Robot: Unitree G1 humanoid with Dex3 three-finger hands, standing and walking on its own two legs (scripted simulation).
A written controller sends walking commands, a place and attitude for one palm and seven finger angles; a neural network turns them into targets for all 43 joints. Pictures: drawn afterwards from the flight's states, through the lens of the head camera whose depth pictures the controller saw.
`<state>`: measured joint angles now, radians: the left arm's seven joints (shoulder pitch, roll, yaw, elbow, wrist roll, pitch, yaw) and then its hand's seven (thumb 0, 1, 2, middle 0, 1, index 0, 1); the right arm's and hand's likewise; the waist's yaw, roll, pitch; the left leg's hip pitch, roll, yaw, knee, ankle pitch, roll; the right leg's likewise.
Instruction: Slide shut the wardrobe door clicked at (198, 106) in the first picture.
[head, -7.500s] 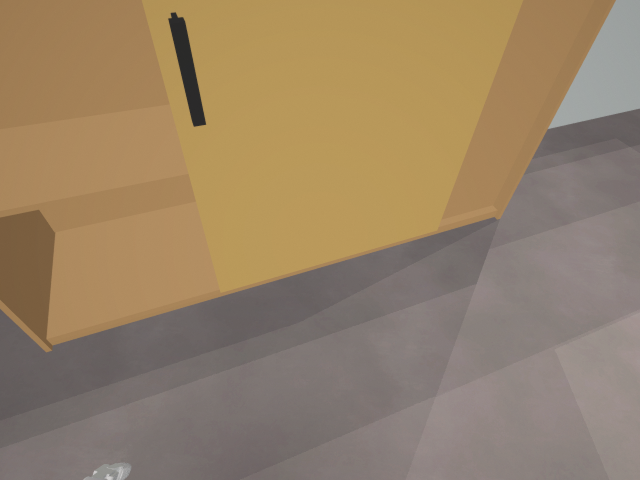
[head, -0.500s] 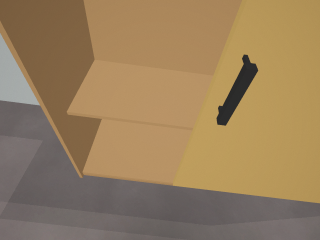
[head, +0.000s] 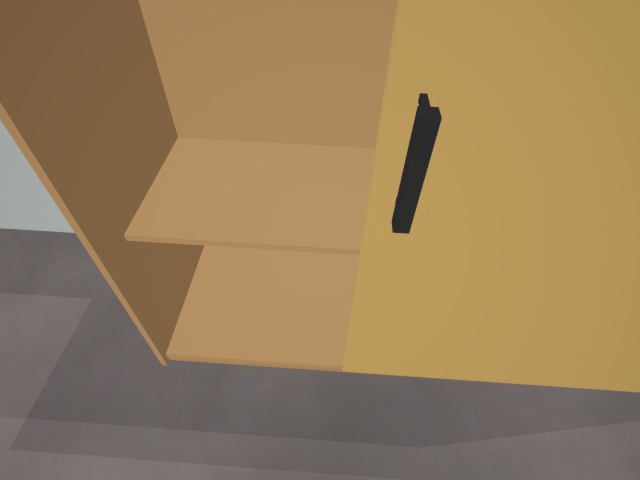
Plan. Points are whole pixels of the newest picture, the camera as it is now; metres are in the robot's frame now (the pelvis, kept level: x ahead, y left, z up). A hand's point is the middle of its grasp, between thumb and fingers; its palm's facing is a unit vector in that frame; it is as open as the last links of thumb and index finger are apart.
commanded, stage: come to a stop and stand still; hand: right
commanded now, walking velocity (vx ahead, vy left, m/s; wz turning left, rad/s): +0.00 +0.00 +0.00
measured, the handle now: (411, 167) +0.53 -0.11 +0.12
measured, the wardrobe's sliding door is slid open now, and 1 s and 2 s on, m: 0.57 0.57 0.57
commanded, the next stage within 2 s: look again from close up in 1.20 s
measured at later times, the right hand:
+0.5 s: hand out of the picture +0.01 -0.17 -0.17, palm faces +0.00 +0.99 -0.17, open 7.3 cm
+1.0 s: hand out of the picture +0.01 -0.13 -0.17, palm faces +0.03 +0.99 -0.17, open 7.3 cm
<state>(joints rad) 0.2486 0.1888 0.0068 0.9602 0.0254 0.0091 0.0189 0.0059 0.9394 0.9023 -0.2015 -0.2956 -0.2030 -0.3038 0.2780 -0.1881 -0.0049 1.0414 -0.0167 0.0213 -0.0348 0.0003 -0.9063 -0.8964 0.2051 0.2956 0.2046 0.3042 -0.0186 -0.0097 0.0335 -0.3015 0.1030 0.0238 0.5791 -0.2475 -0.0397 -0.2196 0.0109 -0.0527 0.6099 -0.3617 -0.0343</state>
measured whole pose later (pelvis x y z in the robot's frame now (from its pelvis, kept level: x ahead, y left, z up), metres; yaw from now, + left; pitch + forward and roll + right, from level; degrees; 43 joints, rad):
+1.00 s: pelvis +0.02 +0.03 +0.01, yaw +1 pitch -2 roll +0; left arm 0.31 0.13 -0.01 1.12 0.01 -0.02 0.03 0.00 0.91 0.90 -0.20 -0.30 -0.20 -0.30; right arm 0.31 -0.13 0.00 1.11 -0.01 -0.01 -0.03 0.01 -0.92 -0.90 0.20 0.30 0.20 0.30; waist -0.01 0.00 0.03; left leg -0.24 0.06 0.03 0.50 -0.23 -0.04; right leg -0.13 -0.03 -0.05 0.49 -0.32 0.01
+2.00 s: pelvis +0.03 +0.03 +0.01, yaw +0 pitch -2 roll +0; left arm 0.33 0.11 -0.01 1.14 0.01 -0.02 0.03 0.00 0.91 0.90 -0.20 -0.30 -0.20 -0.30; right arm 0.32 -0.12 -0.01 1.12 -0.02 -0.01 -0.03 0.00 -0.91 -0.90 0.20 0.30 0.20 0.30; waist -0.01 0.01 0.03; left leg -0.21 0.06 0.05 0.48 -0.24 -0.03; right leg -0.11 -0.03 -0.04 0.47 -0.33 0.02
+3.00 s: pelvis -0.01 +0.04 -0.04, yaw -2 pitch +7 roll +1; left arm 0.30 0.20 -0.04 0.59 -0.03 -0.25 0.06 0.01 0.90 0.90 -0.21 -0.30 -0.21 -0.30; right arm 0.34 -0.27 -0.26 -0.02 0.32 -0.25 0.32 0.00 -0.12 -0.56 0.26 0.80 0.26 0.81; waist 0.01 -0.04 -0.09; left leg -0.63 0.06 0.09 0.87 -0.36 -0.01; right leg -0.57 -0.05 0.03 0.93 -0.47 0.03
